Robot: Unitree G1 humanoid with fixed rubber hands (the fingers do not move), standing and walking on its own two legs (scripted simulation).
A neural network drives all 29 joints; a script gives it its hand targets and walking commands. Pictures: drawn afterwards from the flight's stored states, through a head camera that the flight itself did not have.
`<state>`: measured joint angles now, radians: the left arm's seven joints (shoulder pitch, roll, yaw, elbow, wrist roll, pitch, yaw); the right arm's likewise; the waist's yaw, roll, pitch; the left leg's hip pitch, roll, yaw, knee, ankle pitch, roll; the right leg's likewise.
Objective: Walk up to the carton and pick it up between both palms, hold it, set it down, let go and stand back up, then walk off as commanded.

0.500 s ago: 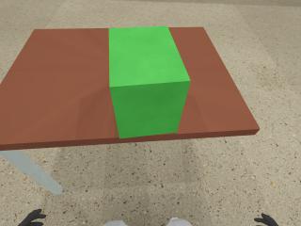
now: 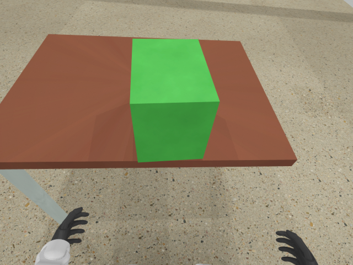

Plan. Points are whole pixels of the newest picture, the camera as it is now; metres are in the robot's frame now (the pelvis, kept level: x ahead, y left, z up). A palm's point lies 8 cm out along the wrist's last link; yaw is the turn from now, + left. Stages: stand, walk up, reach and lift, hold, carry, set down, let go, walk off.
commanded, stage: reach and lift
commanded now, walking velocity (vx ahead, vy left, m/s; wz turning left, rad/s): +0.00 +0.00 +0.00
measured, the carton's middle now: (168, 99) +0.55 +0.05 +0.04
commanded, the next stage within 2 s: none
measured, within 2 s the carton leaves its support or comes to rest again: neither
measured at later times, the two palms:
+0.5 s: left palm (52, 237) +0.17 +0.25 +0.00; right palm (285, 249) +0.18 -0.22 -0.01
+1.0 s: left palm (56, 215) +0.20 +0.25 +0.03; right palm (273, 226) +0.20 -0.18 +0.04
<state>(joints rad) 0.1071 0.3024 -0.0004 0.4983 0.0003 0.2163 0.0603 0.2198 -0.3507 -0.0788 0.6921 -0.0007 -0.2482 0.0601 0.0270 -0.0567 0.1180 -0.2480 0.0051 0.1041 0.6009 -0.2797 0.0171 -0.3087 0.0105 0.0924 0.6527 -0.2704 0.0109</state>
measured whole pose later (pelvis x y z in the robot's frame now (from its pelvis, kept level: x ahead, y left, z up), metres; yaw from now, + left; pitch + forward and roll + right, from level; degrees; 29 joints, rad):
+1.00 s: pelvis -0.02 +0.02 +0.01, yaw +1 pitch -6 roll +1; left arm 0.11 0.18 0.00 0.27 -0.07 -0.02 0.12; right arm 0.24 -0.23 -0.01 0.13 0.08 -0.11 0.04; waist 0.05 -0.01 0.07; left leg -0.15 -0.02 0.10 0.43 -0.19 0.05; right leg -0.18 0.01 0.09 0.48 -0.21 0.01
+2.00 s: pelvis +0.01 +0.01 +0.02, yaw +0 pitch -3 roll +1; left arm -0.30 0.26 0.00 0.11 -0.11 0.40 0.06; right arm -0.36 -0.23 0.00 0.31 0.16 0.23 -0.12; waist 0.06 -0.03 0.07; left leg -0.13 -0.01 0.10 0.38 -0.20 0.03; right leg -0.17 0.02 0.09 0.45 -0.23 0.00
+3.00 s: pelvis +0.03 +0.01 +0.02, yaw +0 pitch +5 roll +0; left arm -1.01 0.36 0.03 0.97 -0.15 0.24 0.08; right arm -1.12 -0.23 -0.04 1.04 0.21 0.26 -0.11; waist 0.04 -0.04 -0.03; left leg -0.28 0.01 0.10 0.41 -0.22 0.02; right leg -0.30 0.04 0.09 0.43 -0.22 0.00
